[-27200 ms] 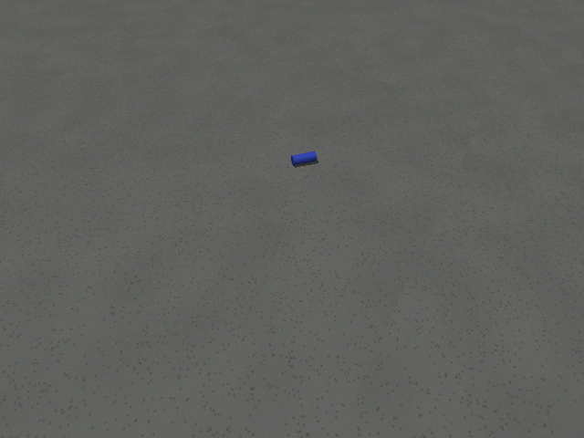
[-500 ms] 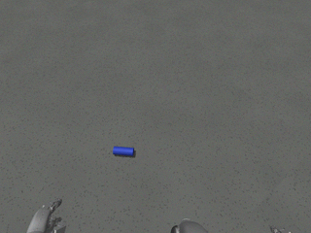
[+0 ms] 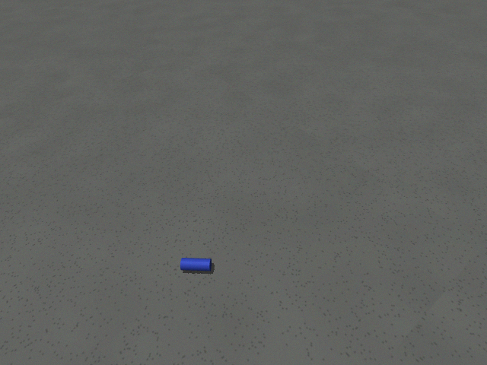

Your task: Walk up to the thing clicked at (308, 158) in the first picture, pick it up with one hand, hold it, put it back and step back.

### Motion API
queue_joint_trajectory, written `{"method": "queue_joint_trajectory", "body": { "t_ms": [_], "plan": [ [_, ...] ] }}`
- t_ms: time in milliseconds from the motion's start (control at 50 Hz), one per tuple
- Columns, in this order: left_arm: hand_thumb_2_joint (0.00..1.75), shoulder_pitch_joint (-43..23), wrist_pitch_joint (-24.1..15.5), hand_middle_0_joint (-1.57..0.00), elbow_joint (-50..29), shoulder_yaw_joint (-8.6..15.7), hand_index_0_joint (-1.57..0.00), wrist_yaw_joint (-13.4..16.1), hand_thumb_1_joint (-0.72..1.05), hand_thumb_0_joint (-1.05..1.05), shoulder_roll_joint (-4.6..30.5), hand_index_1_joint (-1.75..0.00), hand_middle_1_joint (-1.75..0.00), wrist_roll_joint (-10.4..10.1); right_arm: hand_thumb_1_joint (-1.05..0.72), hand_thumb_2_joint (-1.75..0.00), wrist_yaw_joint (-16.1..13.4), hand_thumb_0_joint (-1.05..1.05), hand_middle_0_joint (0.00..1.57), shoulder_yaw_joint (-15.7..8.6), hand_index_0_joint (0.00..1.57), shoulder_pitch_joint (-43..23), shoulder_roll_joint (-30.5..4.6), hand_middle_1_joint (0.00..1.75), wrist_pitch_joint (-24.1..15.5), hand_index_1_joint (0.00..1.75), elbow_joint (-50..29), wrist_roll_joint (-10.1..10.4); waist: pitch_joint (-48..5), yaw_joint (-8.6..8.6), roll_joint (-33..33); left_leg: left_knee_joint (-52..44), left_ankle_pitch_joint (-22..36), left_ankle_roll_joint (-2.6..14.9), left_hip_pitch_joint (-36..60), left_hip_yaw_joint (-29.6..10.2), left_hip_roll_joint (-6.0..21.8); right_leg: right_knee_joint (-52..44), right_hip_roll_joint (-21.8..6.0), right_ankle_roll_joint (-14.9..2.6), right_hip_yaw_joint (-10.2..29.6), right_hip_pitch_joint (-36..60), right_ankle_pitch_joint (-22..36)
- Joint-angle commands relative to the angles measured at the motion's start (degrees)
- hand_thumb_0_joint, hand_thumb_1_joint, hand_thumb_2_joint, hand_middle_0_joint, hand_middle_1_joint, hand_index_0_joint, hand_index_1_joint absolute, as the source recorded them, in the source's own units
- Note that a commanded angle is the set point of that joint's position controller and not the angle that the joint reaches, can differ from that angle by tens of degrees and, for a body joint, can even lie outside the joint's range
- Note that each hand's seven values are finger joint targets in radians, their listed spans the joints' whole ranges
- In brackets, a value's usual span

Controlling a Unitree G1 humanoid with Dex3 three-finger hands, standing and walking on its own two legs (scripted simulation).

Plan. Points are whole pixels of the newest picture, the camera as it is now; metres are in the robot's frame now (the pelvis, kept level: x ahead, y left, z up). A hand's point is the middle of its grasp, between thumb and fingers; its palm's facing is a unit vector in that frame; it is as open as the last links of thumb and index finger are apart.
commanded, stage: walk up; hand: left
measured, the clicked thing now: (196, 264) +0.71 +0.28 -0.74
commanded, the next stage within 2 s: stand in 1.00 s
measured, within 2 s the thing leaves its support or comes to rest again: neither
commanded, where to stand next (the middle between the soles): +0.33 +0.03 m, yaw +0 degrees
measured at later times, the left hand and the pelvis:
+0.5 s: hand out of the picture +0.10 +0.27 -0.15, palm faces +0.04 -0.92 -0.38, open 7.4 cm; pelvis +0.03 +0.00 +0.00, yaw +3 degrees
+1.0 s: hand out of the picture +0.14 +0.27 -0.14, palm faces +0.09 -0.94 -0.33, open 7.4 cm; pelvis +0.04 +0.01 +0.01, yaw +4 degrees
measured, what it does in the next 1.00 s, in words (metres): steps on the spot: left foot, then right foot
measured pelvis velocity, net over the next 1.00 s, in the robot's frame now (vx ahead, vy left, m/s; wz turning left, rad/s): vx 0.04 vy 0.01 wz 0.06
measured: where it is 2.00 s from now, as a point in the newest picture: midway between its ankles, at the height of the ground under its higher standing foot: outside the picture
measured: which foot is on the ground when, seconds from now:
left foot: up 0.00-0.12, down 0.14-1.00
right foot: down 0.00-0.18, up 0.20-0.38, down 0.40-1.00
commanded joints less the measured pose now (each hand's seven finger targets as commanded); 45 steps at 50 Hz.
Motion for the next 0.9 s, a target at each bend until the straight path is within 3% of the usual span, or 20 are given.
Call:
{"method": "queue_joint_trajectory", "body": {
  "t_ms": [0,60,100,120,140,160,180,200,260,320,380,420,440,460,480,520,560,600,700,880],
  "plan": [
    [0.90,-4.01,-2.86,-0.20,-5.71,4.24,-0.20,0.91,0.90,0.00,16.67,-0.30,-0.30,-0.66,-0.90,-0.90,0.07,0.00,0.20,-2.38,0.20,-4.13,-8.62,0.30,-3.01,0.30,-4.98,-0.21,4.79,0.94,-13.73,-5.39,0.63,-0.68,-5.44,0.19,0.40,-14.63,-12.41,-9.08,12.97,-1.37,-1.09],
    [0.90,-7.23,-2.18,-0.20,-6.75,4.05,-0.20,0.67,0.90,0.00,16.85,-0.30,-0.30,-0.86,-0.90,-0.90,0.31,0.00,0.20,-2.53,0.20,-2.27,-8.08,0.30,-3.72,0.30,-3.82,-0.22,2.65,-0.87,-15.20,-15.78,4.02,-0.65,2.18,4.38,0.59,-10.80,-12.84,-8.75,8.71,-2.90,7.52],
    [0.90,-7.86,-1.38,-0.20,-6.83,2.74,-0.20,0.67,0.90,0.00,14.80,-0.30,-0.30,-1.65,-0.90,-0.90,-0.03,0.00,0.20,-3.12,0.20,1.00,-7.60,0.30,-4.24,0.30,-1.86,-0.43,-0.37,-2.64,-11.80,-24.40,13.57,-0.04,12.20,5.79,-2.11,-2.89,-9.22,-5.78,3.35,-5.47,13.94],
    [0.90,-6.90,-1.18,-0.20,-6.90,1.90,-0.20,0.75,0.90,0.00,12.65,-0.30,-0.30,-1.82,-0.90,-0.90,-0.41,0.00,0.20,-3.66,0.20,2.89,-8.61,0.30,-4.54,0.30,-1.30,-0.75,-2.95,-3.50,-8.04,-25.46,17.70,1.02,17.93,1.42,0.51,3.62,-7.09,-4.04,0.89,-8.42,15.44],
    [0.90,-5.54,-1.18,-0.20,-7.52,1.05,-0.20,0.77,0.90,0.00,9.90,-0.30,-0.30,-2.36,-0.90,-0.90,-0.84,0.00,0.20,-4.42,0.20,4.73,-11.95,0.30,-4.89,0.30,-1.33,-1.20,-5.88,-3.69,2.40,-29.71,18.59,4.19,22.28,-12.67,10.61,14.62,-1.84,-1.66,-2.91,-13.97,7.17],
    [0.90,-5.95,-0.54,-0.20,-7.07,1.32,-0.20,1.08,0.90,0.00,10.23,-0.30,-0.30,-2.79,-0.90,-0.90,-0.87,0.00,0.20,-4.84,0.20,3.72,-15.86,0.30,-5.01,0.30,-2.12,-1.18,-5.30,-3.19,5.76,-33.18,5.40,10.84,18.15,-26.08,18.74,18.39,0.88,-1.16,-2.75,-18.03,-12.90],
    [0.90,-6.63,-0.25,-0.20,-6.16,2.53,-0.20,1.32,0.90,0.00,14.72,-0.30,-0.30,-2.30,-0.90,-0.90,-0.77,0.00,0.20,-5.43,0.20,3.19,-17.33,0.30,-4.76,0.30,-1.78,-0.77,-3.07,-3.53,3.66,-34.42,-5.74,14.24,11.79,-27.84,19.43,21.60,-1.34,-1.62,1.51,-15.09,-16.39],
    [0.90,-7.38,-0.31,-0.20,-5.98,2.55,-0.20,1.10,0.90,0.00,15.29,-0.30,-0.30,-2.15,-0.90,-0.90,-0.77,0.00,0.20,-5.14,0.20,1.71,-16.16,0.30,-4.43,0.30,-1.86,-1.08,0.54,-3.07,2.90,-35.17,-8.81,13.50,7.82,-25.17,17.78,22.30,-1.84,-1.86,2.16,-15.87,-15.64],
    [0.90,-4.83,-0.75,-0.20,-4.90,2.07,-0.20,0.41,0.90,0.00,13.10,-0.30,-0.30,-2.26,-0.90,-0.90,-0.91,0.00,0.20,-3.41,0.20,-2.10,-11.82,0.30,-4.71,0.30,-3.03,-1.03,1.15,-1.39,5.87,-32.37,3.86,9.65,9.88,-13.36,12.21,14.63,-3.30,-1.71,0.31,-16.37,-9.06],
    [0.90,-4.48,-1.10,-0.20,-3.17,2.05,-0.20,0.63,0.90,0.00,11.56,-0.30,-0.30,-2.16,-0.90,-0.90,-0.88,0.00,0.20,-3.07,0.20,-3.21,-11.46,0.30,-4.28,0.30,-2.86,-0.86,-1.42,-1.28,7.37,-27.85,14.77,9.08,5.68,-9.58,11.84,3.84,-1.42,-0.75,-2.81,-6.01,-3.44],
    [0.90,-2.70,-1.67,-0.20,-1.24,2.45,-0.20,1.45,0.90,0.00,12.62,-0.30,-0.30,-1.37,-0.90,-0.90,-1.10,0.00,0.20,-1.43,0.20,-6.37,-7.93,0.30,-3.15,0.30,-3.50,0.70,-3.95,1.14,2.99,-19.43,14.36,4.38,-0.49,-3.66,7.38,-7.32,-0.67,-1.22,-2.20,5.38,9.58],
    [0.90,-5.18,-2.08,-0.20,-2.13,3.24,-0.20,1.82,0.90,0.00,17.56,-0.30,-0.30,-0.69,-0.90,-0.90,-1.38,0.00,0.20,-0.43,0.20,-5.06,-4.62,0.30,-2.84,0.30,-3.19,1.25,-2.95,0.03,-8.58,-10.07,2.67,0.58,-5.01,-1.14,-0.35,-15.84,-14.12,-6.64,18.48,1.30,-2.91],
    [0.90,-11.59,-1.98,-0.20,-3.68,3.16,-0.20,1.47,0.90,0.00,19.42,-0.30,-0.30,-0.62,-0.90,-0.90,-1.63,0.00,0.20,-1.23,0.20,-2.35,-6.71,0.30,-2.33,0.30,-1.05,1.02,-1.21,-1.85,-9.94,-4.50,-4.59,-0.06,2.48,0.61,0.16,-17.17,-19.80,-11.33,22.03,-9.15,-10.09],
    [0.90,-16.03,-1.87,-0.20,-5.09,2.88,-0.20,1.22,0.90,0.00,18.22,-0.30,-0.30,-0.72,-0.90,-0.90,-1.60,0.00,0.20,-1.61,0.20,1.03,-7.72,0.30,-2.47,0.30,1.03,0.59,0.32,-4.12,-9.71,-6.33,-2.17,-0.28,7.00,1.21,2.15,-14.66,-18.86,-11.77,19.86,-12.88,-8.65],
    [0.90,-17.17,-1.78,-0.20,-5.30,2.22,-0.20,1.20,0.90,0.00,15.92,-0.30,-0.30,-1.15,-0.90,-0.90,-1.50,0.00,0.20,-1.29,0.20,2.08,-7.57,0.30,-2.86,0.30,2.11,0.51,0.11,-5.03,-9.27,-12.59,0.40,0.37,8.70,0.83,2.06,-12.12,-15.55,-9.38,14.48,-12.64,-3.64],
    [0.90,-15.08,-1.99,-0.20,-3.62,1.58,-0.20,1.28,0.90,0.00,13.10,-0.30,-0.30,-1.77,-0.90,-0.90,-1.30,0.00,0.20,-0.78,0.20,-1.54,-7.33,0.30,-3.60,0.30,2.49,0.60,-1.54,-3.27,-8.38,-20.07,18.07,1.76,9.45,-2.14,3.59,-8.12,-9.67,-4.19,6.04,-7.75,10.85],
    [0.90,-13.64,-1.89,-0.20,-2.62,1.31,-0.20,1.03,0.90,0.00,12.53,-0.30,-0.30,-2.34,-0.90,-0.90,-1.58,0.00,0.20,-0.51,0.20,-2.81,-7.94,0.30,-4.17,0.30,2.46,0.13,-5.42,-1.82,-7.62,-22.33,28.69,2.82,11.65,-4.17,6.40,-3.98,-6.99,-2.36,3.30,-3.42,20.29],
    [0.90,-12.64,-1.72,-0.20,-1.10,1.57,-0.20,1.15,0.90,0.00,13.17,-0.30,-0.30,-2.70,-0.90,-0.90,-1.50,0.00,0.20,-0.24,0.20,-6.02,-9.09,0.30,-4.26,0.30,2.45,0.47,-4.81,-0.63,-5.66,-20.51,28.96,3.04,8.30,-4.17,6.28,-6.25,-6.27,-1.67,2.45,0.18,16.51],
    [0.90,-13.81,-1.65,-0.20,0.38,1.29,-0.20,1.48,0.90,0.00,12.80,-0.30,-0.30,-2.95,-0.90,-0.90,-1.83,0.00,0.20,0.21,0.20,-6.54,-8.29,0.30,-3.97,0.30,4.41,0.58,-8.25,-1.14,-2.77,-21.46,34.03,2.31,10.72,-1.68,5.95,-5.68,-7.16,-2.18,1.59,4.90,25.70],
    [0.90,-16.01,-1.10,-0.20,2.83,0.84,-0.20,1.19,0.90,0.00,12.17,-0.30,-0.30,-2.48,-0.90,-0.90,-1.71,0.00,0.20,0.34,0.20,-11.58,-7.69,0.30,-3.74,0.30,6.12,0.30,-5.71,-0.92,-1.12,-27.48,26.37,2.05,9.67,-3.26,6.87,-9.58,-6.64,-1.45,0.64,5.31,17.47]
  ]
}}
